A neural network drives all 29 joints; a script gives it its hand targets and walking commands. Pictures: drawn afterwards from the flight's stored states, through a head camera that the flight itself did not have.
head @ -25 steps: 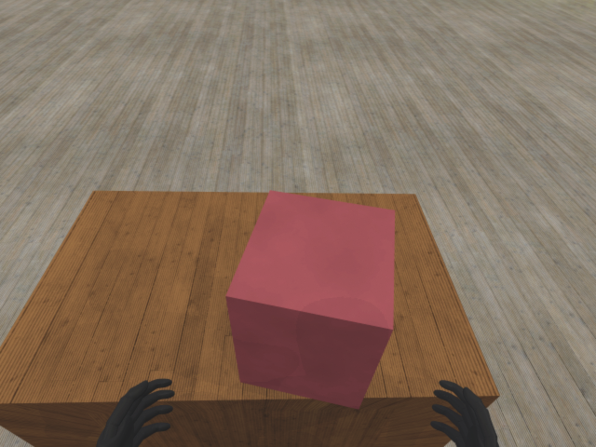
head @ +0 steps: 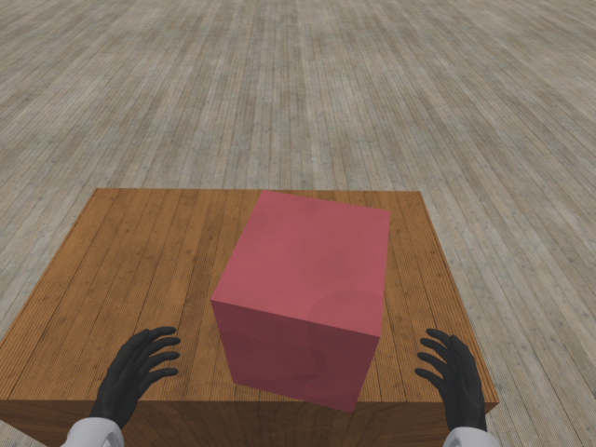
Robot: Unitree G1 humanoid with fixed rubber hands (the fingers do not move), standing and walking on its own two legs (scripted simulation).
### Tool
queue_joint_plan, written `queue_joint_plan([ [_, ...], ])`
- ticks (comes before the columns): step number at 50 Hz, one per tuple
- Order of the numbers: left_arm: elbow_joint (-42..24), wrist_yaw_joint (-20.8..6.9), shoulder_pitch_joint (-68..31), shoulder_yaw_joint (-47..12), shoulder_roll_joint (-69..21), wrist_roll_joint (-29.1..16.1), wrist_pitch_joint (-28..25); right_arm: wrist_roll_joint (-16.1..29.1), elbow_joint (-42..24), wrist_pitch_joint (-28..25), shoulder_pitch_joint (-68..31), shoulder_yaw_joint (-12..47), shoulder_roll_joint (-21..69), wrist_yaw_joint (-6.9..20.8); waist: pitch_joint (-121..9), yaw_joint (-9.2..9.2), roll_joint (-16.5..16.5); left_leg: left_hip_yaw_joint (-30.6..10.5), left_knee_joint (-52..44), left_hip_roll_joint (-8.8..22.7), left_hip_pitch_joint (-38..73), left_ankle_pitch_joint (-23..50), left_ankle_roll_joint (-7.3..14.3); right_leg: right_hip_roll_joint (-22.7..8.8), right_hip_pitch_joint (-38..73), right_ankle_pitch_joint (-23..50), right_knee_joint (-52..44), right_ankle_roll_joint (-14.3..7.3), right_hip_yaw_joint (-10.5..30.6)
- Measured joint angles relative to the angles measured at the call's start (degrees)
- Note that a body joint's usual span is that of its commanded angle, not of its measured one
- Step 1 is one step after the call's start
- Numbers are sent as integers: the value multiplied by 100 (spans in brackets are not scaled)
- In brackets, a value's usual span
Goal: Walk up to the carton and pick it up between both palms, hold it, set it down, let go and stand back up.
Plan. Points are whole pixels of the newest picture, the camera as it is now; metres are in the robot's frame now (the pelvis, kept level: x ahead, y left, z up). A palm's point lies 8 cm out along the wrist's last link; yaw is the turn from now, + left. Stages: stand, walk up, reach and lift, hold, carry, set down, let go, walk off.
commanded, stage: reach and lift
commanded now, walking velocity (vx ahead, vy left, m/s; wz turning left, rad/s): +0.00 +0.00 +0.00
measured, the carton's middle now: (307, 301) +0.36 +0.00 -0.02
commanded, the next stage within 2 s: none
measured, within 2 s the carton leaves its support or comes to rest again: neither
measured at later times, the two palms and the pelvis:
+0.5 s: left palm (124, 317) +0.27 +0.22 +0.09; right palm (457, 349) +0.23 -0.17 +0.08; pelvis +0.00 +0.03 +0.00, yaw -2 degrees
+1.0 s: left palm (139, 241) +0.34 +0.21 +0.14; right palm (479, 290) +0.28 -0.20 +0.13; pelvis -0.01 +0.02 +0.00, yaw -2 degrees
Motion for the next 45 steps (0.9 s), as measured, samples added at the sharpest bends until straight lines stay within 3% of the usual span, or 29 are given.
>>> queue_joint_plan([
  [6, -366, -147, -124, 426, 48, 178, 259, 196, -251, 68, 54, 228, -66, -104, 125, -10, -111, -37, -112, 38, -29, 60, -34, 35, 33, 104, -215, -9, -39],
  [15, -676, -61, -472, 271, 27, 92, 729, 353, -447, 228, -259, 29, -196, -30, 45, -197, -103, 88, -80, -46, -135, 44, 68, -42, -50, 207, -323, 81, 88],
  [21, -748, 126, -1060, 284, -261, 219, 1481, 481, -432, 858, -963, -126, -505, 137, -77, -212, -29, 214, -122, -131, -36, 34, 156, -116, -13, 206, -315, 120, 218],
  [30, -853, 137, -1874, 726, -328, 389, 2479, 725, -461, 1736, -1892, -364, -700, 146, 56, -241, -106, 193, -131, -166, 20, 63, 187, -151, 86, 257, -390, 128, 199],
  [35, -1112, 146, -2079, 778, -310, 382, 2866, 911, -439, 1975, -2172, -471, -799, 140, 59, -310, -140, 191, -96, -130, -45, 57, 157, -119, 51, 297, -427, 121, 196],
  [45, -260, 63, -3258, 971, -95, 326, 3194, 1068, -78, 2292, -3154, -437, -985, 65, -17, -454, -108, 258, -135, -92, -132, 133, 137, -76, -123, 333, -344, 141, 265],
])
